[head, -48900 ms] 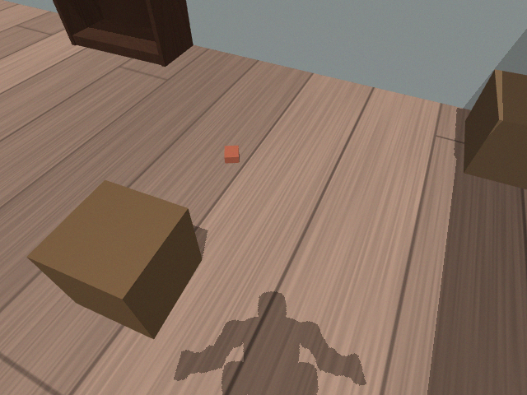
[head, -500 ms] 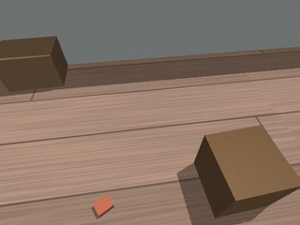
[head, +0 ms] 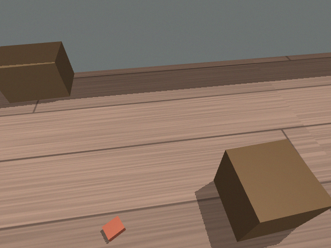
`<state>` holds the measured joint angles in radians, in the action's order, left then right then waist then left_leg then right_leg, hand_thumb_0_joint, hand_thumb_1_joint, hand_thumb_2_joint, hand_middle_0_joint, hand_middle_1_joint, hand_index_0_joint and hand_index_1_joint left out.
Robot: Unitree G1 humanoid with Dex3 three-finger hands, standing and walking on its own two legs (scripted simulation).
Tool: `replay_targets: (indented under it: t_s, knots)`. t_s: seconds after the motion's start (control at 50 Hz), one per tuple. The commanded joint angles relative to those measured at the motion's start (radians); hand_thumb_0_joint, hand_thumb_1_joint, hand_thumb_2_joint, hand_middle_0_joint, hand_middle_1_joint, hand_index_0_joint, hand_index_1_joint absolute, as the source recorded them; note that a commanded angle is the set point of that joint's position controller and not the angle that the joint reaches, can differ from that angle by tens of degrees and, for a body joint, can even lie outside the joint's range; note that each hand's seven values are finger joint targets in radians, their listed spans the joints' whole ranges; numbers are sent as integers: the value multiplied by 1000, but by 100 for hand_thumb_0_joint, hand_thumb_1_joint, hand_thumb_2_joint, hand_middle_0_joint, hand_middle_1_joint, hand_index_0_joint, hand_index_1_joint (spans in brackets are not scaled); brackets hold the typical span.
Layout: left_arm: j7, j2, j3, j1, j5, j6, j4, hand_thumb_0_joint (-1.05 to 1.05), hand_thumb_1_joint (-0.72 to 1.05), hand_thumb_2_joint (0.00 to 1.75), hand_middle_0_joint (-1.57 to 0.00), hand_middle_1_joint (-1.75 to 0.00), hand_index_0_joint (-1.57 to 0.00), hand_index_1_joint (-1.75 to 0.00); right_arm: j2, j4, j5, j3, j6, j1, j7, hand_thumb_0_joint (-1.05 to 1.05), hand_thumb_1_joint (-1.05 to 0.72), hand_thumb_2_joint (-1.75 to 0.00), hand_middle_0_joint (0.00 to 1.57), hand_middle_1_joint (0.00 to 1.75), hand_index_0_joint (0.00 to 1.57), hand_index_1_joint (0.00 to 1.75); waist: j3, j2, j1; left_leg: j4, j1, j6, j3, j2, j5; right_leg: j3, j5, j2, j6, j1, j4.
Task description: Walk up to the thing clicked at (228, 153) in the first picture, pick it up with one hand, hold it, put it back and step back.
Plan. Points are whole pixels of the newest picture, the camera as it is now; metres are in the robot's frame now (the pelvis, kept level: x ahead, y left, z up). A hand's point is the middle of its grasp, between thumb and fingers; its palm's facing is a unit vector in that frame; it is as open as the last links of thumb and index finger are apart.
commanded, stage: stand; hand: left
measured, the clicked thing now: (114, 228) +0.36 +0.31 -0.76
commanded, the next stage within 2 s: walk up in 0.02 s
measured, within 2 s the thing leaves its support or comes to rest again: neither
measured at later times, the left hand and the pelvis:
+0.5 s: hand out of the picture +0.01 +0.38 -0.18, palm faces +0.04 -0.92 -0.39, open 7.4 cm; pelvis -0.07 +0.09 -0.02, yaw +3 degrees
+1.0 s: hand out of the picture -0.01 +0.33 -0.17, palm faces -0.03 -0.95 -0.32, open 7.4 cm; pelvis -0.09 +0.08 -0.02, yaw -1 degrees
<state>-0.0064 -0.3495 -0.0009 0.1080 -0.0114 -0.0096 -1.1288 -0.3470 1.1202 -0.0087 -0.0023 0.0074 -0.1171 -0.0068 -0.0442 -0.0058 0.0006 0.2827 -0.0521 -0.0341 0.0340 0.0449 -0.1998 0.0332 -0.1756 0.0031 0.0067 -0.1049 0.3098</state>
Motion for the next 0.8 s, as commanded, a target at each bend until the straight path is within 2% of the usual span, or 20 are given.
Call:
replay_targets:
  t_s: [0.0, 0.04, 0.08, 0.12, 0.16, 0.26, 0.3, 0.32, 0.34, 0.36, 0.38, 0.42, 0.54, 0.58, 0.66, 0.7, 0.72, 0.74, 0.76, 0.78]
  knots:
    - [35, -300, -83, -22, 10, -24, 72, 0, 90, 90, -20, -30, -20, -30, -293, -82, -16, 91, -20, 45, 10, 0, -90, -90, 20, 30, 20, 30, -18, -66, -18, 77, -106, 57, -57, 62, 309, -125, 428, 169, 29, 7, 34]
    - [51, -327, -101, 52, 13, -21, 87, 0, 90, 90, -20, -30, -20, -30, -244, -131, -7, 89, -39, 40, 4, 0, -90, -90, 20, 30, 20, 30, 62, 22, -38, 223, -147, 56, -33, 21, 271, -182, 609, 236, 93, 82, 73]
    - [67, -337, -115, 62, -5, -18, 126, 0, 90, 90, -20, -30, -20, -30, -215, -182, -13, 101, -64, 42, -6, 0, -90, -90, 20, 30, 20, 30, 88, 149, -59, 550, -263, 55, -78, -51, -319, -313, 661, 388, 242, 74, 40]
    - [73, -316, -119, 25, -15, -17, 182, 0, 90, 90, -20, -30, -20, -30, -213, -230, -19, 115, -88, 20, -17, 0, -90, -90, 20, 30, 20, 30, 68, 117, -32, 784, -307, 66, -213, -37, -372, -273, 560, 402, 291, -20, 57]
    - [73, -308, -116, -35, -22, -14, 227, 0, 90, 90, -20, -30, -20, -30, -223, -253, -18, 132, -96, -32, -23, 0, -90, -90, 20, 30, 20, 30, 63, 115, 14, 829, -325, 52, -223, -34, -328, -195, 448, 345, 257, -62, 76]
    - [57, -311, -126, -35, -35, -5, 289, 0, 90, 90, -20, -30, -20, -30, -221, -274, -24, 147, -85, -77, -22, 0, -90, -90, 20, 30, 20, 30, 104, 215, 0, 452, -264, 33, -115, 3, -313, -162, 322, 307, 203, -46, 201]
    - [46, -312, -118, -59, -16, 14, 297, 0, 90, 90, -20, -30, -20, -30, -219, -230, -25, 157, -65, -155, -16, 0, -90, -90, 20, 30, 20, 30, 107, 185, 34, 205, -106, 35, -31, -43, -89, -107, 204, 245, 156, -160, 328]
    - [42, -251, -101, -21, -6, 28, 294, 0, 90, 90, -20, -30, -20, -30, -251, -228, -35, 166, -49, -165, -9, 0, -90, -90, 20, 30, 20, 30, 89, 73, 45, 94, -43, 49, -91, -25, -28, -64, 33, 163, 99, -249, 469]
    - [42, -158, -83, 31, 5, 36, 305, 0, 90, 90, -20, -30, -20, -30, -362, -259, -53, 177, -33, -126, -4, 0, -90, -90, 20, 30, 20, 30, 65, -271, 13, -3, -53, 114, -490, 226, 125, -30, -426, -44, 23, -421, 667]
    - [60, -247, -104, -33, 0, 43, 302, 0, 90, 90, -20, -30, -20, -30, -456, -284, -28, 189, -26, -86, -6, 0, -90, -90, 20, 30, 20, 30, 83, -282, 66, -25, -254, 272, -640, 338, 35, -195, -541, -52, 19, -312, 761]
    - [61, -278, -112, -55, 3, 46, 280, 0, 90, 90, -20, -30, -20, -30, -402, -292, -25, 178, -23, -41, -2, 0, -90, -90, 20, 30, 20, 30, 5, -176, 48, -11, -321, 289, -566, 310, 27, -246, -486, -50, 22, -302, 844]
    - [49, -252, -104, 68, 21, 42, 231, 0, 90, 90, -20, -30, -20, -30, -306, -302, -26, 141, -9, 40, 17, 0, -90, -90, 20, 30, 20, 30, 11, -139, -39, 113, -159, 223, -335, 195, 147, -250, -343, -53, 18, -381, 855]
    - [18, -249, -100, 8, -13, 35, 260, 0, 90, 90, -20, -30, -20, -30, -314, -276, -16, 146, 23, -131, 34, 0, -90, -90, 20, 30, 20, 30, 36, -131, 45, 147, 29, 234, -334, 243, 318, -172, -358, -32, -10, -354, 578]
    - [14, -247, -101, 33, -15, 35, 263, 0, 90, 90, -20, -30, -20, -30, -320, -292, -16, 144, 27, -121, 36, 0, -90, -90, 20, 30, 20, 30, 42, -137, 35, 147, 4, 257, -347, 276, 316, -139, -363, -16, -2, -304, 519]
    - [0, -220, -103, 92, -16, 23, 246, 0, 90, 90, -20, -30, -20, -30, -306, -314, -15, 126, 28, -82, 35, 0, -90, -90, 20, 30, 20, 30, 80, -159, 12, 193, -56, 234, -286, 242, 303, -71, -316, -8, 22, -167, 323]
    - [1, -199, -103, 165, -21, 11, 207, 0, 90, 90, -20, -30, -20, -30, -279, -323, -8, 108, 18, -31, 31, 0, -90, -90, 20, 30, 20, 30, 79, -124, -38, 259, -187, 172, -205, 184, 230, -72, -124, -5, 47, 22, 70]
    - [5, -252, -116, 180, -31, -5, 207, 0, 90, 90, -20, -30, -20, -30, -228, -328, 3, 91, 16, -41, 29, 0, -90, -90, 20, 30, 20, 30, 93, 14, -44, 363, -269, 102, -154, 104, 101, -269, -89, 96, 82, 94, -12]
    - [4, -317, -122, 107, -31, -16, 234, 0, 90, 90, -20, -30, -20, -30, -189, -332, 8, 78, 12, -32, 25, 0, -90, -90, 20, 30, 20, 30, 19, 150, -17, 412, -386, 41, -41, -34, -179, -468, -153, 231, 159, 39, -50]
    - [-3, -338, -121, 63, -28, -15, 255, 0, 90, 90, -20, -30, -20, -30, -228, -312, 2, 93, 6, -25, 35, 0, -90, -90, 20, 30, 20, 30, -6, 144, -26, 525, -291, 41, -54, -32, -401, -508, -213, 320, 251, -129, -49]
    - [-6, -304, -114, 45, -26, -16, 265, 0, 90, 90, -20, -30, -20, -30, -239, -291, 0, 97, 7, -39, 31, 0, -90, -90, 20, 30, 20, 30, -30, 112, -13, 553, -266, 46, -89, -29, -407, -471, -206, 305, 257, -165, -41]
